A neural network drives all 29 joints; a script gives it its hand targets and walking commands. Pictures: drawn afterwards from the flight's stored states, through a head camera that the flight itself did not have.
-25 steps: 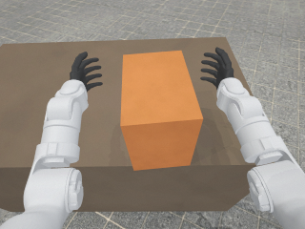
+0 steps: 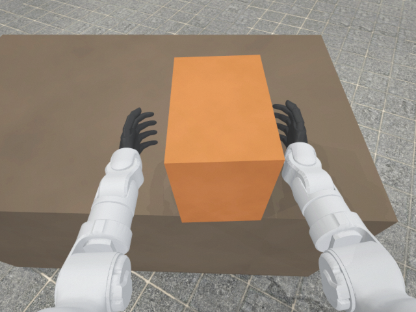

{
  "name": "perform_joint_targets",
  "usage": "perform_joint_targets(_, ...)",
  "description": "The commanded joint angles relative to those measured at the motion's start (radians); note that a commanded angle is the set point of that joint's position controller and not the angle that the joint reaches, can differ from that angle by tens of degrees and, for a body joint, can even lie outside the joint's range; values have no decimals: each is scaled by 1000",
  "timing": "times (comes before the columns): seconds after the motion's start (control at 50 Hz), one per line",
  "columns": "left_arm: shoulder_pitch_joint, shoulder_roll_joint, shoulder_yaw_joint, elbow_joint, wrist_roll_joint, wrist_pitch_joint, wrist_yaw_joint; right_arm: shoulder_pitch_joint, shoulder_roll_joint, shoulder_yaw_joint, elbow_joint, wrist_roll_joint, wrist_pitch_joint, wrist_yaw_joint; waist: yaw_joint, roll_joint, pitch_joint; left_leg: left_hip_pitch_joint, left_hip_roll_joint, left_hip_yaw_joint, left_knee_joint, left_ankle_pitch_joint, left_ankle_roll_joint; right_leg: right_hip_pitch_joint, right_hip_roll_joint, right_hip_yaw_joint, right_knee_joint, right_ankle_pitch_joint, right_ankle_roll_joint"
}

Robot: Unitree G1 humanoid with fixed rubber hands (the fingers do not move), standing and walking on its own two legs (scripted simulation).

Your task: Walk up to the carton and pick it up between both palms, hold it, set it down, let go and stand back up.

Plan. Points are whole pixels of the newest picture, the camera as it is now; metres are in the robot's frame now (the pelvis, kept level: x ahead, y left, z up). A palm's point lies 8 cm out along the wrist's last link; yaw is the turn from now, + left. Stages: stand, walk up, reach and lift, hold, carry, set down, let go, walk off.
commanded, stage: reach and lift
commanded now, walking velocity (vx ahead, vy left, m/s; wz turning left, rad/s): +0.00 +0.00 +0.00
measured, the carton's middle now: (219, 142) +0.45 +0.03 +0.03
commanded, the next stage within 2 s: none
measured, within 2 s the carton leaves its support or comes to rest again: neither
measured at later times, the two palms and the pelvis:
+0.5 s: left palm (131, 154) +0.40 +0.20 +0.05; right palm (290, 140) +0.42 -0.11 +0.08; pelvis -0.01 +0.00 -0.01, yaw +0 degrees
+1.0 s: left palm (145, 143) +0.41 +0.17 +0.07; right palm (284, 149) +0.41 -0.10 +0.07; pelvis +0.01 +0.02 +0.00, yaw -1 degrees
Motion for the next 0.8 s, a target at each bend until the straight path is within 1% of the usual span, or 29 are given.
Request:
perform_joint_targets(0.0, -632, 131, -8, -115, -17, -189, 35, -585, -86, -81, -193, -97, -108, 26, 7, 48, -777, 298, -33, 40, 66, 396, -49, 114, 14, -18, 50, 279, 43)
perform_joint_targets(0.04, -608, 111, -18, -74, -21, -232, 45, -577, -89, -83, -148, -105, -124, 38, 6, 18, -834, 294, -14, 30, 86, 429, -55, 116, 19, -22, 75, 310, 34)
perform_joint_targets(0.06, -624, 118, -10, 1, -12, -246, 42, -588, -89, -92, -106, -121, -124, 39, 0, 7, -840, 270, -20, 46, 94, 401, -46, 93, 10, -19, 77, 304, 33)
perform_joint_targets(0.08, -605, 128, 1, 65, -6, -267, 36, -574, -69, -81, -89, -128, -122, 39, 17, -32, -837, 242, -28, 55, 91, 397, -35, 115, 11, -4, 82, 322, 43)
perform_joint_targets(0.14, -560, 115, 30, 150, 39, -317, 12, -544, -43, -45, 30, -127, -155, 47, 26, -57, -756, 174, -33, 55, 109, 453, -37, 205, 5, 6, 116, 446, 49)
perform_joint_targets(0.16, -541, 122, 41, 196, 55, -330, 7, -552, -47, -34, 22, -114, -173, 47, 42, -45, -745, 158, -35, 54, 110, 478, -33, 225, 3, 15, 119, 481, 54)
perform_joint_targets(0.18, -519, 125, 55, 218, 60, -339, -2, -551, -47, -33, 55, -118, -184, 43, 49, -77, -717, 124, -40, 59, 98, 490, -34, 265, -1, 22, 121, 526, 64)
perform_joint_targets(0.22, -554, 147, 75, 247, 72, -355, -7, -585, -49, -33, 65, -107, -204, 46, 59, -66, -685, 102, -45, 63, 79, 463, -32, 292, -2, 27, 122, 515, 74)
perform_joint_targets(0.3, -602, 146, 55, 264, 75, -367, -3, -568, -56, -49, 157, -109, -214, 62, 43, -43, -607, 109, -42, 62, 50, 380, -37, 252, 1, 14, 105, 382, 59)
perform_joint_targets(0.32, -656, 143, 60, 248, 77, -369, 5, -603, -65, -55, 145, -103, -217, 67, 35, -5, -585, 86, -55, 61, 47, 356, -37, 255, -3, 20, 95, 339, 57)
perform_joint_targets(0.34, -666, 145, 39, 231, 64, -375, 14, -601, -54, -87, 133, -118, -216, 68, 11, -21, -609, 105, -50, 67, 45, 338, -38, 225, 2, 4, 92, 331, 58)
perform_joint_targets(0.36, -698, 123, 34, 238, 63, -375, 21, -623, -51, -90, 145, -113, -219, 72, 30, 24, -613, 129, -46, 64, 48, 352, -50, 187, 1, 14, 77, 299, 46)
perform_joint_targets(0.38, -724, 102, 5, 193, 50, -382, 33, -633, -69, -120, 137, -121, -221, 76, 18, 53, -630, 165, -47, 66, 59, 339, -57, 136, 2, 3, 65, 232, 29)
perform_joint_targets(0.4, -741, 96, -7, 181, 28, -392, 41, -638, -74, -140, 85, -128, -227, 78, -6, 45, -696, 193, -42, 59, 78, 348, -57, 110, 4, 3, 60, 223, 22)
perform_joint_targets(0.42, -788, 98, -37, 140, -9, -406, 46, -659, -62, -140, 89, -115, -226, 82, -1, 63, -739, 212, -39, 50, 79, 357, -71, 71, 4, -6, 60, 200, 12)
perform_joint_targets(0.44, -822, 80, -57, 176, -13, -400, 58, -676, -55, -145, 103, -119, -224, 87, -3, 85, -722, 189, -32, 61, 89, 352, -72, 45, 8, -11, 64, 197, 9)
perform_joint_targets(0.46, -810, 62, -76, 169, -30, -399, 64, -670, -66, -157, 119, -116, -215, 92, -19, 105, -737, 214, -28, 47, 100, 343, -81, 21, 4, -14, 71, 174, -4)
perform_joint_targets(0.48, -816, 60, -87, 162, -33, -394, 68, -676, -52, -163, 94, -124, -209, 95, -14, 123, -747, 247, -28, 53, 97, 331, -89, -4, 7, -18, 58, 155, -5)
perform_joint_targets(0.5, -829, 50, -93, 174, -34, -393, 71, -664, -41, -153, 112, -123, -198, 99, -16, 114, -758, 226, -29, 53, 105, 334, -66, -8, 8, -15, 68, 167, -6)
perform_joint_targets(0.52, -815, 45, -96, 172, -28, -392, 69, -660, -27, -147, 98, -120, -194, 100, -2, 132, -781, 240, -22, 50, 109, 346, -74, -14, 7, -13, 64, 174, 0)
perform_joint_targets(0.54, -787, 24, -101, 176, -33, -396, 67, -671, -16, -166, 110, -130, -194, 103, -7, 124, -800, 251, -16, 53, 113, 376, -80, -24, 7, -14, 65, 176, -16)
perform_joint_targets(0.6, -758, -6, -40, 225, 31, -397, 53, -668, 25, -166, 82, -173, -202, 99, 1, 98, -833, 224, -29, 55, 139, 428, -71, 56, 0, -5, 71, 275, 2)
perform_joint_targets(0.66, -663, -46, 62, 279, 126, -406, 17, -641, 90, -174, 100, -235, -219, 100, 40, 19, -796, 148, -36, 60, 125, 472, -49, 192, -5, 11, 101, 404, 30)
perform_joint_targets(0.68, -651, -66, 96, 274, 166, -410, 2, -617, 114, -187, 68, -258, -232, 103, 16, 5, -780, 118, -49, 72, 111, 464, -38, 252, -8, 6, 103, 468, 48)
perform_joint_targets(0.7, -673, -78, 133, 276, 206, -413, -12, -613, 159, -194, 66, -287, -243, 108, 57, 0, -765, 102, -46, 69, 100, 458, -39, 289, -15, 15, 115, 498, 55)
perform_joint_targets(0.72, -647, -132, 163, 265, 255, -414, -23, -612, 205, -216, 74, -327, -258, 122, 45, -4, -735, 87, -51, 65, 82, 450, -42, 323, -10, 11, 110, 499, 52)
perform_joint_targets(0.74, -620, -200, 190, 298, 302, -409, -47, -622, 314, -222, 86, -377, -263, 144, 63, -24, -678, 96, -54, 81, 57, 446, -32, 349, -19, 16, 90, 490, 58)
perform_joint_targets(0.76, -633, -330, 209, 307, 358, -407, -78, -627, 465, -237, 81, -450, -271, 178, 43, -38, -656, 77, -59, 90, 42, 411, -25, 368, -17, 18, 89, 476, 55)
perform_joint_targets(0.78, -604, -480, 196, 325, 409, -397, -117, -595, 613, -226, 96, -522, -278, 215, 46, -32, -594, 105, -62, 88, 25, 416, -29, 397, -17, 2, 80, 497, 48)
